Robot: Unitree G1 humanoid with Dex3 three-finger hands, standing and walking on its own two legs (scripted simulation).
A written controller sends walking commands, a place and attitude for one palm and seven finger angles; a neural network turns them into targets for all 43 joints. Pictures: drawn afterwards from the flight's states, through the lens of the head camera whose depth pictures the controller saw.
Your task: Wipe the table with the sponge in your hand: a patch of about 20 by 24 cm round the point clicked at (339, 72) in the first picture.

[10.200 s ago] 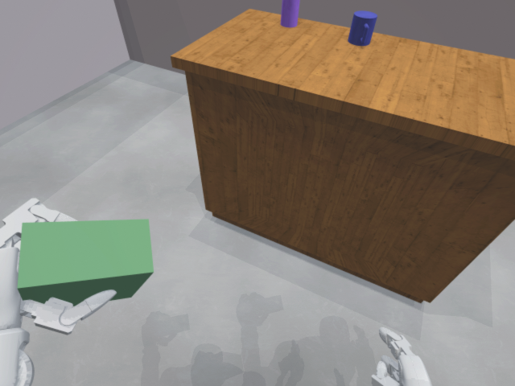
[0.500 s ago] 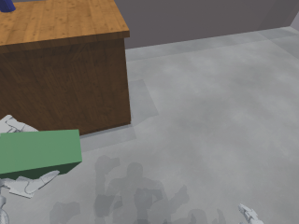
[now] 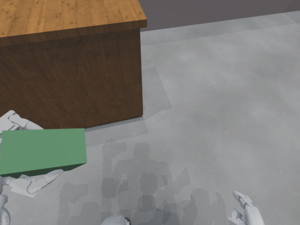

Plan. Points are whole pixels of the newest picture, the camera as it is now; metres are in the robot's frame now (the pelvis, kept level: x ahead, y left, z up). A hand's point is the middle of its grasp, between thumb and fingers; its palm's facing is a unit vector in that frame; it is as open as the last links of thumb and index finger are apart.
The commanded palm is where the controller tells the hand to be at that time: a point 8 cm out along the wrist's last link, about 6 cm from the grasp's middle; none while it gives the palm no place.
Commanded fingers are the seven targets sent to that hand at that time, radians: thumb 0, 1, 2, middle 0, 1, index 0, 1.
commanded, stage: take the last steps up to it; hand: left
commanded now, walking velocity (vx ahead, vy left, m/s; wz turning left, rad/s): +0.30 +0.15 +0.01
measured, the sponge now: (55, 153) +0.22 +0.21 +0.13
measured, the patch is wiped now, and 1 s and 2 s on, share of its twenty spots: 0.00 0.00 0.00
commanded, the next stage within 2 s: come to a stop and stand still in 1.70 s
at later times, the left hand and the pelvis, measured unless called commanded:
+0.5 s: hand (36, 98) +0.34 +0.28 +0.16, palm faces +0.39 -0.78 -0.48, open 10.2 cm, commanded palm +0.28 +0.32 +0.18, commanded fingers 0.00 0.10 1.30 -1.20 -1.60 -1.20 -1.60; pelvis +0.12 +0.04 -0.01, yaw +0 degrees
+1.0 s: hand (27, 55) +0.45 +0.34 +0.18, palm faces +0.37 -0.82 -0.44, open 10.2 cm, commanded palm +0.39 +0.40 +0.18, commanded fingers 0.00 0.10 1.30 -1.20 -1.60 -1.20 -1.60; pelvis +0.22 +0.12 +0.00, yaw -1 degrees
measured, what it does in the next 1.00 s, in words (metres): walks ahead: left foot, then right foot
